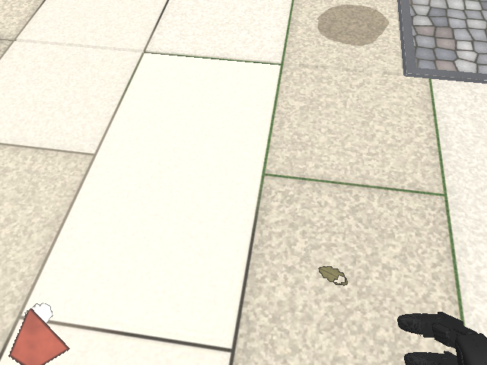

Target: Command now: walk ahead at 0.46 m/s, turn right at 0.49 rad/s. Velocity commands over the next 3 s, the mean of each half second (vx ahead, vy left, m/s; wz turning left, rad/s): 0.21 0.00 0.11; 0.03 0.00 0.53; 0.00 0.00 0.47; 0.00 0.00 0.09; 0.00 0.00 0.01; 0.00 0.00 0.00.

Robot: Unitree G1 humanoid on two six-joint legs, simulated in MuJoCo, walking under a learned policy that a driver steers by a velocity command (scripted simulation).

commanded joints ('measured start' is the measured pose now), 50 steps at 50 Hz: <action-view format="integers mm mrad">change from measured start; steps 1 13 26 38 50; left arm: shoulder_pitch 75 -227 -313 -280 -263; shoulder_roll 29 19 80 144 135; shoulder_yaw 3 -34 -30 2 15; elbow -123 -141 -208 -204 -217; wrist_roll -43 19 0 28 21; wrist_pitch -23 37 42 45 92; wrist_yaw -5 -11 42 23 9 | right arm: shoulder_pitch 390 323 403 238 202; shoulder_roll -319 -157 -148 -105 -201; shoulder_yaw -95 -56 -99 -76 -95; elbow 19 125 92 -12 -63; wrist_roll -29 22 7 25 28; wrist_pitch -5 -2 112 163 119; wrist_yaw -34 -1 -23 34 -12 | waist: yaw -149 -78 -137 -91 -87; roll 299 118 -96 -175 143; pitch -411 -121 -63 -89 -22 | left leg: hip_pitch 819 300 -33 110 342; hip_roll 496 172 -18 17 191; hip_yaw -725 -144 -54 49 -267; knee -167 -176 608 312 -208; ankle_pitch -91 762 -485 -377 214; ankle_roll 227 180 -17 -45 178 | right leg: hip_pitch -537 -396 -172 -173 -600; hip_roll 30 -116 -478 -440 -181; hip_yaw -104 -238 49 -223 -225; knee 701 293 -233 -200 553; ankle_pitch -104 206 624 534 103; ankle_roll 39 132 -131 -105 140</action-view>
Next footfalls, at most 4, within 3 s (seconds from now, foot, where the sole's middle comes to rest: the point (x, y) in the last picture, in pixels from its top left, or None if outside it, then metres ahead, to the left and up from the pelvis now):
0.44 right None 0.25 -0.08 -0.76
0.88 left None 0.13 0.11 -0.76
1.42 right None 0.23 -0.05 -0.76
1.74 left None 0.07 0.09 -0.76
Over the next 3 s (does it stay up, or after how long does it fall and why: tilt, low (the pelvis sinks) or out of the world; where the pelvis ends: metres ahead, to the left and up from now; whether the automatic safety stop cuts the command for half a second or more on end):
stays up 0.13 0.01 0.02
